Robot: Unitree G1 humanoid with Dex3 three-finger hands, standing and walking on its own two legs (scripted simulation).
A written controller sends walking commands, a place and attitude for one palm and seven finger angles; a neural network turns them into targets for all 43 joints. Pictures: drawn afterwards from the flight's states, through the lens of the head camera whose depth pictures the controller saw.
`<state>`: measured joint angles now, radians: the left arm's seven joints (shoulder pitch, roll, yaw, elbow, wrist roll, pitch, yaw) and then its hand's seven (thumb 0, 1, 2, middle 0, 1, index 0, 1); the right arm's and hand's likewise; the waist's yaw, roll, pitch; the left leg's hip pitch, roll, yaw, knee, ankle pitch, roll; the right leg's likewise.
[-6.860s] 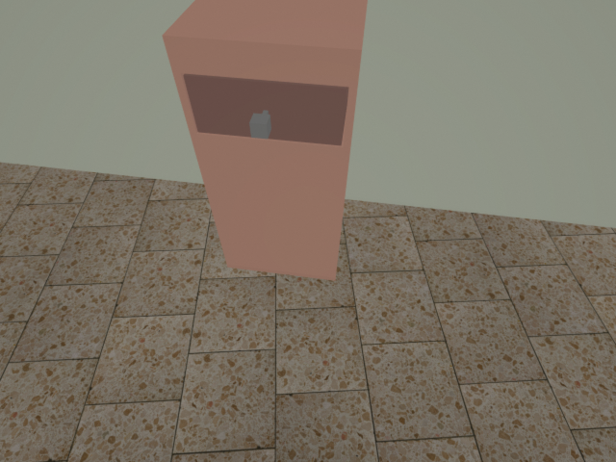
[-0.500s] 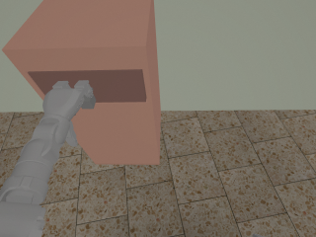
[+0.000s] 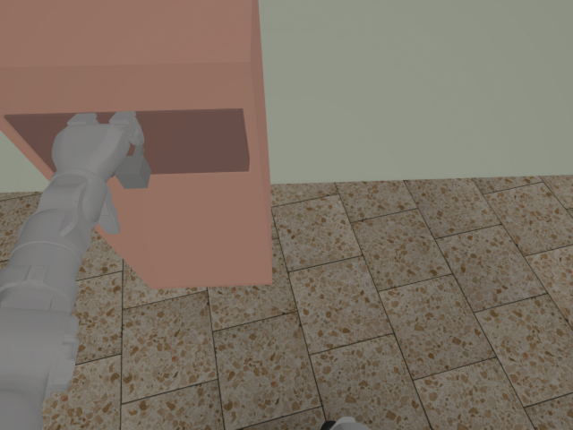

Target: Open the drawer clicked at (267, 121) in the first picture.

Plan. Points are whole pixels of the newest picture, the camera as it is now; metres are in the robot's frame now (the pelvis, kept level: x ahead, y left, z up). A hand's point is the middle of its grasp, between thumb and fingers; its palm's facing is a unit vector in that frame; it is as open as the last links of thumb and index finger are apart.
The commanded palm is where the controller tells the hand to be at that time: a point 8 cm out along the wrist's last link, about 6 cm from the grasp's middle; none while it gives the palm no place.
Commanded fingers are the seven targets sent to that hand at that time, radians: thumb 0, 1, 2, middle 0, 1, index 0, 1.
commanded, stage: move the hooked fingers above the handle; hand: left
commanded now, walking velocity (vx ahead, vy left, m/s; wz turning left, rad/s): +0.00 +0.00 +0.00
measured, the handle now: (136, 163) +0.55 +0.27 -0.02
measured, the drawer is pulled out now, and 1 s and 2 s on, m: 0.00 0.00 0.00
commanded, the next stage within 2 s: none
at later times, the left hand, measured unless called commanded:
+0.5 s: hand (107, 164) +0.50 +0.28 +0.05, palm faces -0.11 +0.00 -0.99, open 13.8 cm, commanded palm +0.48 +0.27 +0.10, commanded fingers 0.00 -0.50 0.30 -0.30 -1.20 -0.30 -1.20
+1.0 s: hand (120, 165) +0.50 +0.26 +0.04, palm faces -0.14 -0.04 -0.99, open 13.8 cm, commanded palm +0.50 +0.28 +0.10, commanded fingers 0.00 -0.50 0.30 -0.30 -1.20 -0.30 -1.20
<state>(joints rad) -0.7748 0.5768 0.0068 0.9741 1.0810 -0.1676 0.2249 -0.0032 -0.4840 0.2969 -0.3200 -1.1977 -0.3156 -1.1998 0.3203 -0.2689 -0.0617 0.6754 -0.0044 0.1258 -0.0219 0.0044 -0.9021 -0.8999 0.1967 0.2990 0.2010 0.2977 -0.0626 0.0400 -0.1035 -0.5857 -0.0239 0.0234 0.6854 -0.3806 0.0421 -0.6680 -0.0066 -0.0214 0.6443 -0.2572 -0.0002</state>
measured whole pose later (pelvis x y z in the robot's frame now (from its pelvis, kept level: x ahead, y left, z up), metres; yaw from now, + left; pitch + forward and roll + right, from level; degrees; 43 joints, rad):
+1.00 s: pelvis +0.01 +0.00 -0.01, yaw +0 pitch +20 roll -2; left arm -0.90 0.66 0.02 1.07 1.07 -0.27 0.12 0.00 -0.48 0.30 -0.32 -1.20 -0.32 -1.20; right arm 0.35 -0.27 -0.04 0.68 -0.02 0.15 -0.05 0.00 -0.90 -0.90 0.20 0.30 0.20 0.30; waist -0.12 0.03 -0.11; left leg -0.70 -0.01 0.01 0.77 -0.42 0.05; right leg -0.76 0.00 -0.04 0.68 -0.28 0.00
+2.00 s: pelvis +0.00 +0.00 -0.01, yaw +0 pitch +22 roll -2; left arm -0.95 0.71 0.02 1.12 1.08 -0.23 0.15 0.00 -0.48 0.30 -0.32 -1.20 -0.32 -1.20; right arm 0.38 -0.27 -0.02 0.69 -0.01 0.15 -0.05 0.00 -0.90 -0.90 0.20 0.30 0.20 0.30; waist -0.13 0.05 -0.11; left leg -0.75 -0.01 0.01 0.80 -0.43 0.04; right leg -0.81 0.01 -0.04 0.71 -0.28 0.00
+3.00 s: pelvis +0.01 +0.00 -0.01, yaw -1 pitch +21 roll -2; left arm -0.85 0.71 0.04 1.05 1.07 -0.23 0.14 0.00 -0.48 0.30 -0.33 -1.20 -0.32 -1.21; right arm 0.37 -0.27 -0.04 0.69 -0.01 0.16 -0.04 0.00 -0.90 -0.90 0.20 0.30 0.20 0.30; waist -0.10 0.05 -0.11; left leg -0.70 -0.01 0.01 0.76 -0.42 0.04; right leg -0.76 0.01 -0.03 0.67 -0.27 0.01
